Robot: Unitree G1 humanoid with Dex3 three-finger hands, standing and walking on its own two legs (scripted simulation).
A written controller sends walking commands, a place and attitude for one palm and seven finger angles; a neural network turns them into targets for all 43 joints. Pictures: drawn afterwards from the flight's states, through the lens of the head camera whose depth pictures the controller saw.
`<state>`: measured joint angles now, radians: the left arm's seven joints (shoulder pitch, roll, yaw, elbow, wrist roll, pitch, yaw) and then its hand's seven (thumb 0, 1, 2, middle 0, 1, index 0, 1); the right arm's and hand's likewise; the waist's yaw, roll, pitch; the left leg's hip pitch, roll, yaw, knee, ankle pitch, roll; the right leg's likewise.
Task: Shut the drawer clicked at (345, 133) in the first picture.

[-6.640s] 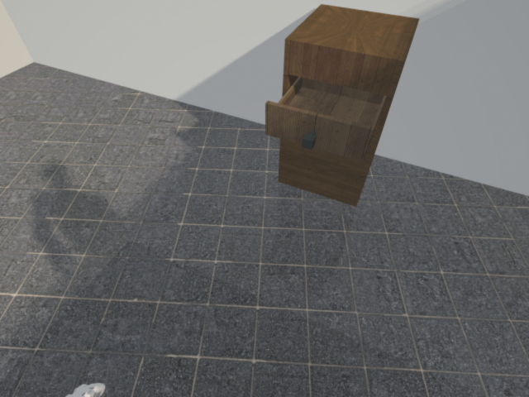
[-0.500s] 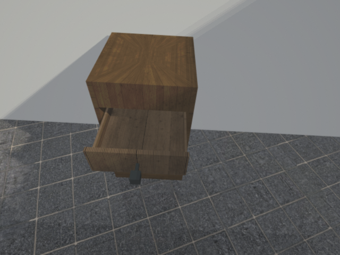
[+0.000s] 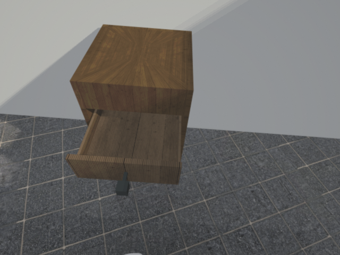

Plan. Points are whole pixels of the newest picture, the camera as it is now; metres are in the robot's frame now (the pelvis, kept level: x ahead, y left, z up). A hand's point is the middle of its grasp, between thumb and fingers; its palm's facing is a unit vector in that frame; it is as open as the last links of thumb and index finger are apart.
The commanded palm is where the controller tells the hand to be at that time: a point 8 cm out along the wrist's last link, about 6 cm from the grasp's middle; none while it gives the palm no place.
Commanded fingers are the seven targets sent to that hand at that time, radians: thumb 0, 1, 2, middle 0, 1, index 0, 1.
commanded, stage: come to a stop and stand still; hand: left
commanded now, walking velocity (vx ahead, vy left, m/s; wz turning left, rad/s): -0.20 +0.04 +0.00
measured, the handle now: (123, 182) +0.36 +0.18 -0.21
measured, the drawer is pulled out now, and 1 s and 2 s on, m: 0.23 0.23 0.23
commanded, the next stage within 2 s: look again from close up in 0.94 s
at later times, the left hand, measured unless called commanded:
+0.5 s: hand out of the picture +0.00 +0.13 -0.16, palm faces +0.01 -0.97 -0.23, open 7.3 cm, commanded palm none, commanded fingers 0.00 0.90 0.90 -0.20 -0.30 -0.20 -0.30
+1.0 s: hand out of the picture -0.01 +0.07 -0.16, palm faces +0.04 -0.99 -0.14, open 7.3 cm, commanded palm none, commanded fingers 0.00 0.90 0.90 -0.20 -0.30 -0.20 -0.30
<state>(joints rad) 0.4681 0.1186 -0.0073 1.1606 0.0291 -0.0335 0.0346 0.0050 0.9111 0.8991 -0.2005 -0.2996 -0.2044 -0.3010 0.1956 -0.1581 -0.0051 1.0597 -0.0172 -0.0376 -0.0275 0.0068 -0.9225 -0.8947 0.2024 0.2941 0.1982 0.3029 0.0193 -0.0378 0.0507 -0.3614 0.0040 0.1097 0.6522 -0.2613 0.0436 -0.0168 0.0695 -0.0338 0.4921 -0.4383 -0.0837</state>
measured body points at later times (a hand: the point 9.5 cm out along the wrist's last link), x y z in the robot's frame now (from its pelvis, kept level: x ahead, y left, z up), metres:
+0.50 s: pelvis +0.00 -0.05 +0.01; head +0.00 -0.06 +0.46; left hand +0.00 +0.18 -0.14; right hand +0.02 -0.28 -0.15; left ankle +0.02 +0.09 -0.73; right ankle +0.02 -0.14 -0.73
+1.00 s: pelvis +0.01 -0.07 +0.01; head +0.01 -0.07 +0.46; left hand -0.01 +0.13 -0.15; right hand -0.03 -0.26 -0.15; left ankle +0.02 +0.09 -0.73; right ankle +0.02 -0.14 -0.73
